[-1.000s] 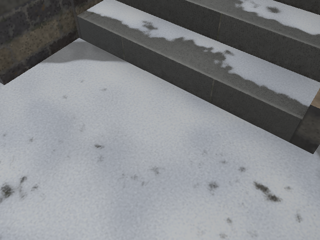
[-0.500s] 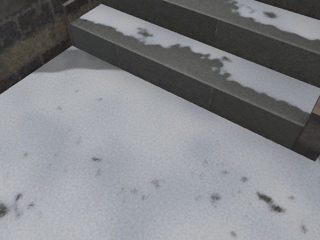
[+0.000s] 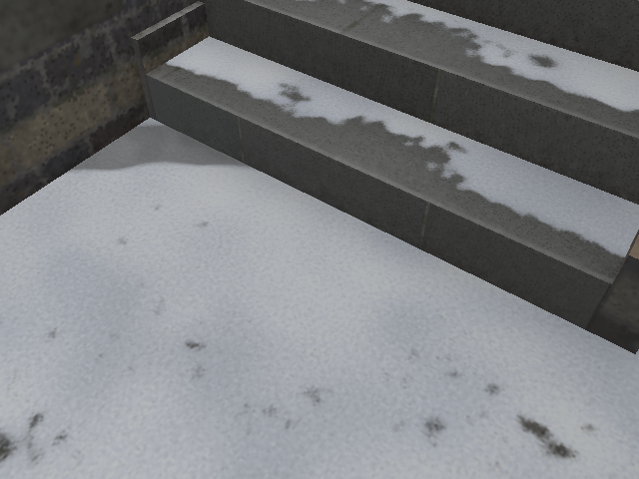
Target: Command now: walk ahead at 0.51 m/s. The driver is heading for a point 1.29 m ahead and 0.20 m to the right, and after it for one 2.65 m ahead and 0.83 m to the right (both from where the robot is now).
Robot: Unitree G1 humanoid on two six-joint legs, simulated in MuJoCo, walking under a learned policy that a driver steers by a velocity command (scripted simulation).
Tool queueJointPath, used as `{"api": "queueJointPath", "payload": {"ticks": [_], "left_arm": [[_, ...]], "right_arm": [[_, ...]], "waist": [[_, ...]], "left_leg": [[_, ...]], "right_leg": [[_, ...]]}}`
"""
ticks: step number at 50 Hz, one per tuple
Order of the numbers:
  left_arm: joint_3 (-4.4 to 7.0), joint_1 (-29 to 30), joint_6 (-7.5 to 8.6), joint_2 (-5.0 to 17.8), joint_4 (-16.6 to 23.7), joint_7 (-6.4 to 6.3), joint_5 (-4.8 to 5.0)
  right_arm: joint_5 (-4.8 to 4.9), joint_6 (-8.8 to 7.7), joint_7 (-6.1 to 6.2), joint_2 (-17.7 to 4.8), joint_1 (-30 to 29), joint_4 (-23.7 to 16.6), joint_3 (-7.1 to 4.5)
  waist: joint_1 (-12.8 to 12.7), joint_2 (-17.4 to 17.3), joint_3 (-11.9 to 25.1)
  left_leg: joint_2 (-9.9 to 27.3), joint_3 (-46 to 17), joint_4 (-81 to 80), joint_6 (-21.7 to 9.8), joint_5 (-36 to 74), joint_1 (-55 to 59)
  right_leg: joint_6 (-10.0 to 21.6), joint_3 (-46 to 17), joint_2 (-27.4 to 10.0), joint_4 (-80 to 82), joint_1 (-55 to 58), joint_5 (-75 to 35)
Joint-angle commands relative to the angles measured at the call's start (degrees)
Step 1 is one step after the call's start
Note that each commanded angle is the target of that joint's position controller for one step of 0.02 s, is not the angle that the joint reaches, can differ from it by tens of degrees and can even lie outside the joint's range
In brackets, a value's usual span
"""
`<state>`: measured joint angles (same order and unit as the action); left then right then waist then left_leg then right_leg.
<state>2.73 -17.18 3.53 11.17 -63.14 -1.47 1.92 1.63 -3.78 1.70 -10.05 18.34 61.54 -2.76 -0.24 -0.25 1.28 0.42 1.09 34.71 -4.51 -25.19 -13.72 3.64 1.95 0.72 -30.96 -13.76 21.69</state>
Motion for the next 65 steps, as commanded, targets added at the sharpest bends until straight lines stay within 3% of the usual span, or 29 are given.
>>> {"api": "queueJointPath", "payload": {"ticks": [1,3,4,5,6,7,8,10,14,20,22,24,25,26,27,29,32,38,45,48,49,50,51,52,54,56,62,64,65], "left_arm": [[2.0,0.56,2.12,9.28,3.69,0.35,0.08],[1.81,8.46,1.99,9.34,7.58,0.7,0.93],[2.31,9.89,0.3,8.53,7.44,1.72,-3.42],[2.11,14.15,0.07,6.71,9.3,1.83,-4.43],[0.48,16.34,0.71,0.71,13.15,2.41,-3.65],[1.05,18.32,0.94,3.93,14.58,2.9,-5.24],[1.28,18.17,1.19,4.48,14.52,3.63,-4.62],[1.53,14.6,1.4,5.02,13.52,4.8,-4.54],[1.06,18.81,-0.35,3.6,15.97,5.65,-4.34],[0.15,27.99,-0.89,3.84,21.41,5.65,-3.57],[0.58,25.16,-0.86,5.06,21.41,4.75,-3.81],[2.21,7.99,-0.51,8.48,17.21,3.27,-3.86],[3.64,-5.02,-0.21,11.28,13.05,2.46,-4.21],[5.1,-12.28,0.47,17.52,11.6,1.78,-5.82],[5.28,-12.21,0.69,19.25,11.02,2.65,-5.22],[3.68,-0.6,1.34,11.64,11.51,3.16,-4.41],[1.56,1.84,2.6,5.29,9.37,2.84,-3.74],[0.72,-6.36,4.32,5.7,7.68,2.88,-2.45],[0.38,-13.46,5.03,10.05,5.87,1.37,-1.97],[1.28,-12.3,3.16,13.89,5.33,0.0,-4.11],[1.43,-9.72,2.38,14.0,5.93,-0.19,-4.51],[0.81,-9.15,2.46,10.62,7.32,0.1,-4.59],[-1.04,-16.4,3.64,1.07,9.46,1.88,-0.51],[-0.14,-11.63,4.41,7.22,10.0,1.38,-0.42],[-0.42,-1.46,4.54,6.82,12.86,1.3,-1.21],[-1.06,-1.19,2.66,4.3,13.57,2.33,-3.46],[-2.89,10.8,1.5,2.79,19.48,3.64,-4.82],[-3.3,13.06,1.0,2.89,20.3,2.64,-3.76],[-3.09,14.41,0.37,4.32,21.9,1.72,-4.85]], "right_arm": [[-0.04,-2.85,-1.09,-2.41,-5.4,-5.97,-0.27],[0.34,-3.21,-0.81,-2.52,1.89,-3.85,-0.48],[-3.99,-2.12,-2.5,-2.37,9.59,-1.82,-0.59],[-4.52,-2.15,-2.32,-4.52,18.23,0.82,-1.62],[-5.05,-2.46,-1.78,-10.16,22.52,0.83,-2.78],[-4.86,-1.71,-1.37,-8.96,19.25,0.27,-2.47],[-4.53,-1.76,-1.35,-7.98,13.9,-1.65,-2.04],[-3.81,-2.41,-1.45,-8.61,9.75,-3.53,-2.03],[-3.16,-3.59,-1.45,-5.83,11.76,-2.57,-1.07],[-2.67,-4.25,-1.78,-8.69,12.39,-2.22,-1.41],[-2.63,-3.94,-1.85,-10.24,12.2,-1.75,-1.55],[-3.08,-3.01,-1.29,-12.88,11.09,-1.44,-2.14],[-3.2,-2.57,-1.08,-13.36,9.05,-2.09,-2.25],[-2.48,-2.39,-1.88,-6.37,11.19,-4.17,-0.82],[-0.78,-3.96,-2.71,-3.35,12.4,-6.34,-0.35],[-1.28,-4.26,-2.57,-8.51,1.74,-9.11,-1.51],[-4.14,-2.27,-4.04,-3.78,2.62,-9.3,-0.42],[-4.06,-0.18,-5.33,-5.15,-15.51,-16.95,0.75],[-2.94,-1.09,-4.95,-6.28,-25.55,-20.65,1.79],[-3.07,-1.07,-3.18,-11.22,-9.89,-16.97,-0.09],[-3.32,-0.96,-2.36,-13.14,1.92,-13.07,-1.2],[-4.64,-0.77,-1.4,-17.14,11.83,-11.16,-2.59],[-5.52,-0.82,-1.73,-20.79,10.1,-11.3,-4.06],[-4.5,-0.66,-2.86,-17.48,6.27,-11.5,-4.03],[-4.11,-1.98,-3.22,-9.89,-0.27,-10.16,-2.3],[-4.05,-2.95,-2.67,-6.4,-1.15,-8.13,-0.7],[-1.84,-5.12,-3.23,-8.87,1.5,-6.46,-0.08],[-2.15,-4.89,-2.85,-8.99,5.01,-5.47,0.15],[-2.18,-4.42,-2.57,-10.46,9.1,-3.72,-0.2]], "waist": [[0.25,8.86,-6.78],[5.42,7.71,-6.62],[8.29,3.7,-4.84],[12.37,-4.33,-5.23],[12.3,-19.87,-3.75],[10.03,-12.2,-7.77],[6.92,-5.81,-8.75],[3.48,-2.88,-5.55],[2.74,-4.38,-9.11],[3.16,-5.62,-11.83],[1.12,-7.14,-8.93],[-7.01,-9.0,0.82],[-13.08,-7.06,7.18],[-12.29,5.56,15.05],[-8.37,16.06,21.24],[-4.15,3.51,3.33],[2.44,2.79,-1.11],[0.25,0.81,-11.13],[-1.38,2.64,-8.46],[7.1,8.57,3.08],[12.55,8.49,8.26],[15.17,5.4,14.33],[6.28,-17.4,21.99],[7.06,-8.0,20.4],[3.91,3.16,3.53],[-0.89,3.07,-0.95],[-1.56,-2.63,-5.84],[-0.66,-5.13,-4.73],[-0.97,-3.91,-4.86]], "left_leg": [[2.35,0.28,6.17,-2.08,3.83,-9.67],[1.34,2.93,-4.1,-3.7,2.66,2.6],[-3.09,6.62,-10.85,-2.35,4.45,15.72],[2.74,-1.9,-14.74,-2.75,1.55,28.2],[19.35,-30.68,-27.21,-6.95,-18.46,32.95],[23.74,-38.16,-28.51,-10.18,-22.31,26.01],[21.72,-33.93,-27.77,-9.33,-18.67,24.01],[17.85,-25.55,-29.71,-7.29,-11.42,21.54],[12.74,-13.66,-33.41,-6.27,2.51,15.99],[13.36,-3.38,-37.17,-5.61,25.95,14.6],[13.57,0.47,-28.8,-4.68,52.97,18.04],[13.72,2.9,-7.02,-3.37,73.54,16.59],[10.84,3.54,9.98,-2.6,65.08,6.66],[4.52,2.48,34.02,-1.98,29.36,-12.22],[-3.89,-6.63,47.43,-2.45,-1.07,-24.13],[3.51,-6.17,49.03,-3.94,11.76,-30.74],[7.9,-5.95,40.86,-2.36,14.81,-21.63],[8.82,0.86,22.5,1.03,26.99,-31.0],[-0.13,8.31,-4.33,-2.57,34.27,-18.17],[-5.38,7.19,-4.37,-5.26,21.76,-2.47],[-4.51,6.33,-6.82,-6.45,19.73,9.19],[5.31,-3.87,-2.22,-8.25,6.55,24.04],[22.92,-40.12,-10.58,-17.09,-4.25,42.36],[20.5,-45.88,-18.16,-16.69,-8.19,40.06],[16.74,-28.49,-21.54,-12.55,4.91,20.22],[12.05,-19.26,-24.07,-9.28,10.35,6.81],[4.44,-2.42,-28.95,-7.31,39.24,-1.52],[6.08,-3.02,-27.9,-7.65,47.78,5.62],[9.06,-5.38,-25.99,-8.07,49.53,16.15]], "right_leg": [[10.48,-29.99,-20.34,23.46,-2.99,23.07],[6.26,-19.67,-14.99,21.7,-11.44,18.18],[5.03,-10.76,-8.71,14.97,-17.89,19.31],[3.3,-3.83,-3.22,-1.18,-29.85,12.95],[1.04,3.36,1.53,-20.78,-42.03,6.36],[2.36,-2.79,-2.8,-27.39,-45.74,1.68],[2.34,-4.24,-4.96,-30.51,-46.31,-4.47],[1.08,-3.43,-6.35,-31.13,-41.44,-8.0],[-1.45,0.11,-6.21,-26.31,-38.62,-13.95],[1.64,5.18,-4.28,-7.67,-24.22,-18.46],[4.34,7.6,-0.8,-5.45,-16.54,-13.94],[6.35,8.6,3.79,-5.18,2.66,-9.22],[7.0,5.97,2.04,-3.81,19.64,-7.49],[8.74,-14.73,-13.61,0.3,36.46,16.82],[10.49,-48.13,-23.37,17.88,38.25,38.57],[8.6,-35.16,-19.94,19.43,21.15,21.95],[6.22,-19.29,-13.39,22.28,3.09,9.18],[6.93,-6.74,-8.05,30.13,-0.14,-9.53],[3.6,1.1,-9.8,28.82,19.61,-60.29],[2.83,1.41,-12.62,3.92,25.88,-83.31],[3.04,2.33,-11.74,-11.75,21.67,-78.29],[3.92,2.08,-8.96,-31.28,8.21,-59.05],[0.62,-1.08,4.19,-58.22,-19.03,-0.63],[3.32,-7.41,1.68,-61.22,-27.0,-1.03],[4.14,-6.97,-4.02,-52.15,-27.19,-7.69],[3.04,-7.68,-6.22,-46.87,-20.96,-7.74],[-0.51,1.53,-7.15,-26.49,-19.48,-18.6],[0.6,3.22,-7.17,-29.89,-23.03,-16.0],[1.74,1.08,-8.43,-36.66,-33.89,-9.27]]}}
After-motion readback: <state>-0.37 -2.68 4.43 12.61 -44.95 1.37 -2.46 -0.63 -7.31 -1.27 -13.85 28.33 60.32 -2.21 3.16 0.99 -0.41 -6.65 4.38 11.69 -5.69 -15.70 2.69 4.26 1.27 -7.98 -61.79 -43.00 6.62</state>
